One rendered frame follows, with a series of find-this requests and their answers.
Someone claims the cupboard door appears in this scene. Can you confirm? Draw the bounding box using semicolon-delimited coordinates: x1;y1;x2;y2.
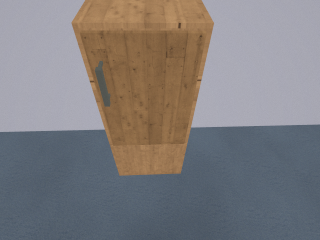
80;30;207;146

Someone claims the handle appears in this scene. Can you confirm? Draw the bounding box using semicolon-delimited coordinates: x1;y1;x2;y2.
95;61;111;107

